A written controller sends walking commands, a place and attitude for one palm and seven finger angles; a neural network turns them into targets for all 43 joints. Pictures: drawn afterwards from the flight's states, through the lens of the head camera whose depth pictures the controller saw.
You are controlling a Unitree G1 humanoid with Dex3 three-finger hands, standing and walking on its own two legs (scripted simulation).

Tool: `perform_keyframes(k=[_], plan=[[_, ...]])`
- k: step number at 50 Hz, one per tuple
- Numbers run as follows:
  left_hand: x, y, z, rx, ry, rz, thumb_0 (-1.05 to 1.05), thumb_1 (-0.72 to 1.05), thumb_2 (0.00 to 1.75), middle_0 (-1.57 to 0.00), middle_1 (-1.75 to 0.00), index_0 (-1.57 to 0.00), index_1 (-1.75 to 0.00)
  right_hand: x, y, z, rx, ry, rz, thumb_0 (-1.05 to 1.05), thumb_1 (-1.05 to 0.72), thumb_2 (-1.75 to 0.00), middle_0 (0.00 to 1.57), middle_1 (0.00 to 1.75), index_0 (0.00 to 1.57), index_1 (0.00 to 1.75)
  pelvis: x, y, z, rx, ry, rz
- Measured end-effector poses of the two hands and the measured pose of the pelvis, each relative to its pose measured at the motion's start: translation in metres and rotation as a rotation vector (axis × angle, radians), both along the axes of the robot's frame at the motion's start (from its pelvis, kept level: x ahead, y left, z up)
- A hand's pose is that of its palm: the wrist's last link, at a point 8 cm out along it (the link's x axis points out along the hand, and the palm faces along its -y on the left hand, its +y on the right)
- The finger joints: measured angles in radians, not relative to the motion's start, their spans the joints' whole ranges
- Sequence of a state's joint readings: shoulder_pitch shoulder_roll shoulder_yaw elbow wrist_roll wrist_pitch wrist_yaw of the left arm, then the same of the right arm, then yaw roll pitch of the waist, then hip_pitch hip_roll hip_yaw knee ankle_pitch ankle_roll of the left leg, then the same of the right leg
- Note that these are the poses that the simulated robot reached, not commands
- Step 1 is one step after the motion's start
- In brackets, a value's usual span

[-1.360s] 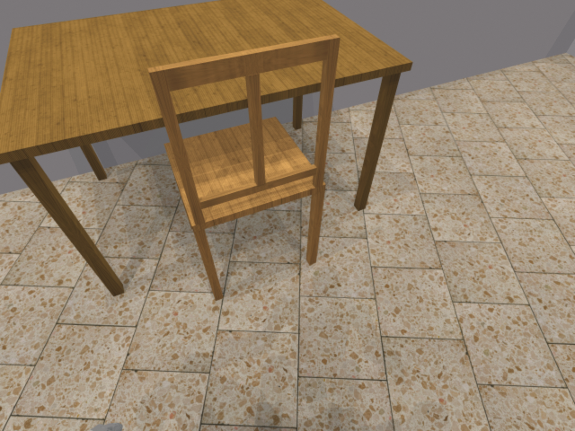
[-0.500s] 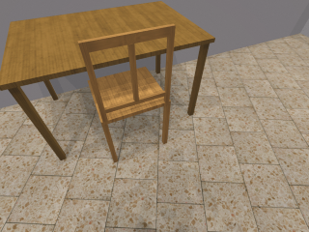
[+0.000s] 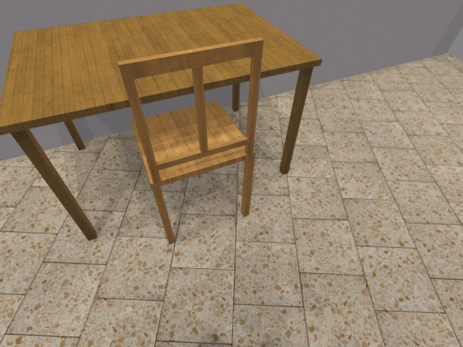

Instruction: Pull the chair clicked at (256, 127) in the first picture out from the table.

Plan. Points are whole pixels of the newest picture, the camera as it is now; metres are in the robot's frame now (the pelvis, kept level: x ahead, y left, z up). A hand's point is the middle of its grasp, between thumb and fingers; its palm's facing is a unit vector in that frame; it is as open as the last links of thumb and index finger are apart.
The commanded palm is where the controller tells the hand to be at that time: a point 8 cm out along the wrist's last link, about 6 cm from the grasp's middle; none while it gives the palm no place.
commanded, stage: look at it before walking up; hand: left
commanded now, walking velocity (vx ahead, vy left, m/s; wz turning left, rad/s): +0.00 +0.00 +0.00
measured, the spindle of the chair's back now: (200, 113) +0.82 +0.15 -0.07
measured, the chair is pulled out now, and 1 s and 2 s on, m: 0.00 0.00 0.00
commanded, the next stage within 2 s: walk to a spot facing it in 0.18 s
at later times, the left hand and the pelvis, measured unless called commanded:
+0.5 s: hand out of the picture +0.06 +0.23 -0.17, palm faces -0.06 -0.95 -0.31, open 7.4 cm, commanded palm none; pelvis +0.00 +0.00 -0.01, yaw -4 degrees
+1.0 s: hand out of the picture +0.05 +0.14 -0.16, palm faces -0.23 -0.94 -0.27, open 7.4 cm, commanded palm none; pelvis -0.04 -0.04 +0.00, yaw -19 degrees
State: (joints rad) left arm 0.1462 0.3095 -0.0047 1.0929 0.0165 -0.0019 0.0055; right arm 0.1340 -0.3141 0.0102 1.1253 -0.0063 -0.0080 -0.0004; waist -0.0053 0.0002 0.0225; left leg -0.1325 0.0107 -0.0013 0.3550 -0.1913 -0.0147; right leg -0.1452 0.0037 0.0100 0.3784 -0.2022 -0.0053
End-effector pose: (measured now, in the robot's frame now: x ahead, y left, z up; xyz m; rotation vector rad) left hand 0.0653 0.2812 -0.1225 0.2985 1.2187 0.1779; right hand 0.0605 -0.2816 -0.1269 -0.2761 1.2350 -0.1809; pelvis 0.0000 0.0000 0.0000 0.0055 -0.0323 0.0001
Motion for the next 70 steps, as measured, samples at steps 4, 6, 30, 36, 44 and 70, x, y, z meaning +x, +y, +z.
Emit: perform_keyframes(k=[4,6,30,36,44,70], plan=[[-0.002,0.002,0.000,0.000,0.007,0.004,0.00,0.91,0.90,-0.20,-0.30,-0.20,-0.30,0.001,0.001,0.001,-0.003,0.002,0.004,0.01,-0.90,-0.90,0.21,0.30,0.20,0.29,0.001,0.001,0.000,0.000,0.002,0.001],[-0.002,0.003,-0.001,0.000,0.010,0.005,0.00,0.91,0.90,-0.20,-0.30,-0.20,-0.30,0.002,0.001,0.001,-0.004,0.003,0.005,0.01,-0.90,-0.90,0.21,0.30,0.20,0.29,0.001,0.002,0.000,0.000,0.002,0.001],[-0.007,-0.023,-0.019,-0.032,0.077,-0.054,0.00,0.91,0.90,-0.20,-0.30,-0.20,-0.30,-0.025,0.018,-0.020,0.059,-0.047,-0.127,0.01,-0.90,-0.90,0.21,0.30,0.20,0.29,-0.011,-0.003,-0.014,0.036,-0.004,-0.131],[-0.008,-0.055,-0.022,-0.020,0.072,-0.106,0.00,0.91,0.90,-0.20,-0.30,-0.20,-0.30,-0.057,0.004,-0.049,0.116,-0.030,-0.217,0.01,-0.90,-0.90,0.21,0.30,0.20,0.30,-0.019,-0.024,-0.028,0.038,-0.013,-0.205],[-0.022,-0.085,-0.006,-0.036,0.090,-0.130,0.00,0.91,0.90,-0.20,-0.30,-0.20,-0.30,-0.084,-0.016,-0.030,0.114,-0.007,-0.290,0.01,-0.90,-0.90,0.21,0.30,0.20,0.29,-0.031,-0.039,-0.008,0.047,0.011,-0.260],[0.075,-0.044,-0.016,-0.110,0.020,-0.426,0.00,0.91,0.90,-0.20,-0.30,-0.20,-0.30,-0.160,0.055,0.017,-0.031,-0.119,-0.544,0.01,-0.90,-0.90,0.21,0.30,0.20,0.29,-0.031,0.028,-0.001,-0.025,0.041,-0.540]])
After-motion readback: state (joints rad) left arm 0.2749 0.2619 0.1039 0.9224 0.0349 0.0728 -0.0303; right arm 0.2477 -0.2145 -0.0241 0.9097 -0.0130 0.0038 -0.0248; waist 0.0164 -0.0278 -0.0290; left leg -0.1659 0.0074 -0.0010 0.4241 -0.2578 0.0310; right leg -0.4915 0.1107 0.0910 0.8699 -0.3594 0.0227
